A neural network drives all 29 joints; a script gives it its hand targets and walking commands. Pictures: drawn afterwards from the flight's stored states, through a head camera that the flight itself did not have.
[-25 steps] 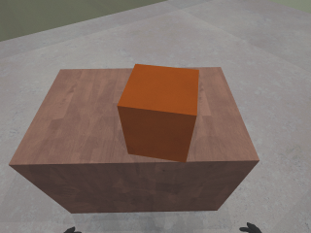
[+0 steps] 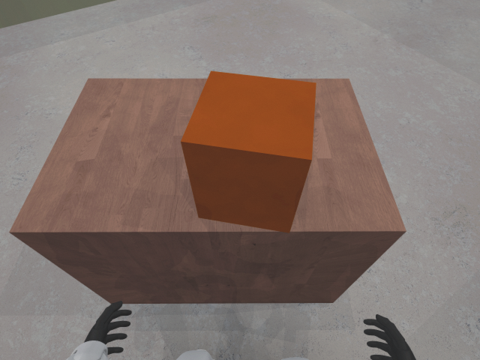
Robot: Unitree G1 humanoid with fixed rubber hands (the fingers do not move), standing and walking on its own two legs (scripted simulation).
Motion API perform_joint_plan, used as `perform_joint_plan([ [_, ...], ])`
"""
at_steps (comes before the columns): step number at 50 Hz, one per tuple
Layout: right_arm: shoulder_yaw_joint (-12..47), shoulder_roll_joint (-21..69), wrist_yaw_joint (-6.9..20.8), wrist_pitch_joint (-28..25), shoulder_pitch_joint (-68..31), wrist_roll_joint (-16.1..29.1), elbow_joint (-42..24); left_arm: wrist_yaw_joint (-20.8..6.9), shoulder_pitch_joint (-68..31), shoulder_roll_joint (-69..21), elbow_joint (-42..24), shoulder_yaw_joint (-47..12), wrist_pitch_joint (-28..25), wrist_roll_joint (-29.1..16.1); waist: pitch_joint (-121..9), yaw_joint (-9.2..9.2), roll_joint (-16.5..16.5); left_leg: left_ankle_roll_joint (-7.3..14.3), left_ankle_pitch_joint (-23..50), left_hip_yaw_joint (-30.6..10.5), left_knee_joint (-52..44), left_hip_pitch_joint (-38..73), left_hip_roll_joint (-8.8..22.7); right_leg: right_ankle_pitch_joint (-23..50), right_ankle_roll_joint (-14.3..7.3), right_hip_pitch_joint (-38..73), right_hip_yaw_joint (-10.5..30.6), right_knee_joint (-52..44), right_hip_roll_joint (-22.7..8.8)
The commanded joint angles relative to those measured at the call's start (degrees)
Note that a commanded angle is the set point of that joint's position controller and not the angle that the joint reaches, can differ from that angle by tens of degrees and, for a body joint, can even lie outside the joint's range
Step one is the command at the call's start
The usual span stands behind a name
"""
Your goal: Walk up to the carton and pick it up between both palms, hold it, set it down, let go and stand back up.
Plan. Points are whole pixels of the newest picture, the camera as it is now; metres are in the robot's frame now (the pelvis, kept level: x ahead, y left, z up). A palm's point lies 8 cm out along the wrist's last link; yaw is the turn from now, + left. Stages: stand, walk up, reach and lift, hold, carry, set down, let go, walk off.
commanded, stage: reach and lift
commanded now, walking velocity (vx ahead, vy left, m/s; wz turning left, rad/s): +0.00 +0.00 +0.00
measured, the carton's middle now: (252, 156) +0.50 -0.01 +0.01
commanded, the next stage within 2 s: none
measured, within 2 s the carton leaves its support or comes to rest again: neither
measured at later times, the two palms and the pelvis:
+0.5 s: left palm (90, 321) +0.18 +0.26 -0.04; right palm (378, 346) +0.15 -0.20 -0.04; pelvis -0.01 +0.01 +0.02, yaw -2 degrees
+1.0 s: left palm (88, 295) +0.22 +0.26 -0.02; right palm (356, 297) +0.22 -0.17 -0.02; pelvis +0.02 +0.02 +0.02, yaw +0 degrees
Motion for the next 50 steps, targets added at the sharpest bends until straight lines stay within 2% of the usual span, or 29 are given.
perform_joint_plan([
  [1,0.8,-8.4,-2.8,-7.4,3.7,5.2,-6.0,-2.1,2.5,6.6,-14.2,5.4,-0.4,2.6,-19.2,-0.75,-2.9,-0.6,24.9,3.4,-5.4,24.6,0.1,44.4,1.9,2.9,-6.1,-10.9,-1.6],
  [3,2.5,-7.5,-3.6,-7.6,4.8,6.4,-6.7,-2.4,4.3,6.3,-13.6,6.0,-1.4,2.8,-16.3,-1.00,-2.2,-0.5,23.2,3.3,-9.0,24.8,-1.1,44.4,2.4,5.6,-5.3,-13.7,-1.7],
  [5,3.7,-6.1,-4.2,-6.9,4.3,6.5,-8.0,-2.5,3.9,6.1,-11.8,5.7,-2.1,2.4,-11.5,-0.97,-1.9,-0.5,18.8,3.8,-12.3,23.9,-1.9,39.1,2.5,6.4,-4.8,-16.5,-1.9],
  [6,3.8,-5.3,-4.3,-6.6,4.5,6.3,-7.7,-2.9,4.1,3.8,-11.8,4.0,-2.6,2.5,-11.0,-0.62,-2.4,-0.4,19.8,3.7,-13.6,25.9,-2.6,40.3,2.5,5.3,-4.9,-17.9,-1.7],
  [9,4.2,-3.4,-4.7,-5.6,2.6,5.5,-10.2,-3.2,0.1,4.7,-10.5,4.5,-4.0,2.5,-4.7,-0.05,-0.1,-1.0,14.7,5.1,-16.5,24.9,-2.5,28.2,1.6,2.6,-4.9,-21.3,-1.5],
  [12,3.3,-0.7,-4.7,-4.2,0.0,4.1,-15.2,-2.7,-4.9,6.0,-11.5,3.8,-5.4,0.6,-0.2,0.91,0.8,-0.2,8.3,6.6,-18.9,22.2,-1.1,12.8,-0.2,-0.4,-4.8,-23.8,-1.2],
  [14,2.9,0.6,-4.7,-3.3,-1.3,3.8,-18.2,-2.3,-7.2,6.6,-12.5,3.2,-6.4,-0.5,0.2,1.06,1.4,0.1,5.2,7.2,-19.6,20.3,-0.6,7.5,-0.9,-0.4,-4.4,-24.0,-1.4],
  [17,2.0,1.5,-4.7,-2.7,-2.2,3.7,-20.7,-1.8,-8.8,7.0,-13.5,2.3,-8.1,-2.1,-1.2,0.83,2.5,0.1,2.5,7.7,-19.9,19.0,-0.1,4.6,-1.4,0.4,-4.0,-23.4,-1.4],
  [24,0.2,2.3,-5.6,-3.5,-3.6,4.0,-21.0,-2.7,-8.1,7.8,-10.6,0.0,-13.3,-6.0,-5.8,0.53,2.4,-0.6,3.7,7.1,-19.0,19.0,0.8,5.9,-1.4,2.5,-4.9,-21.6,-0.5],
  [32,1.4,2.5,-6.7,-6.4,-5.3,6.7,-19.2,-4.5,-6.6,8.0,-7.2,-1.3,-20.4,-8.6,-7.4,1.31,2.0,-2.0,15.3,5.5,-17.3,21.2,1.4,11.0,-2.0,4.6,-5.7,-21.7,0.6],
  [42,4.5,4.4,-8.7,-10.3,-6.1,10.8,-20.7,-6.3,-7.1,9.3,-10.9,-1.9,-26.8,-10.3,-6.8,1.37,4.5,-2.8,21.8,3.6,-15.5,21.3,1.5,15.5,-2.9,7.1,-4.0,-22.1,-0.4],
  [50,6.5,6.7,-11.4,-13.9,-6.4,12.6,-22.0,-8.7,-7.8,10.8,-12.5,-1.4,-30.6,-11.6,-8.2,1.08,4.5,-3.0,23.5,2.6,-13.0,20.7,1.1,20.3,-2.0,7.7,-2.9,-21.1,-1.6],
])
